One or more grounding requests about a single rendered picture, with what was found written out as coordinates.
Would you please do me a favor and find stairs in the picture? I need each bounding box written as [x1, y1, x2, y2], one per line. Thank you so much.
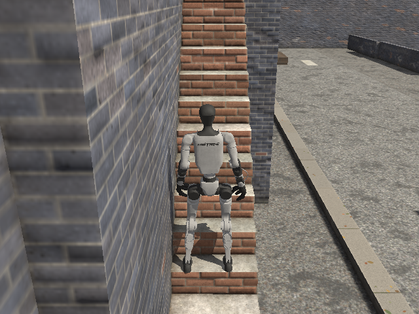
[169, 0, 260, 314]

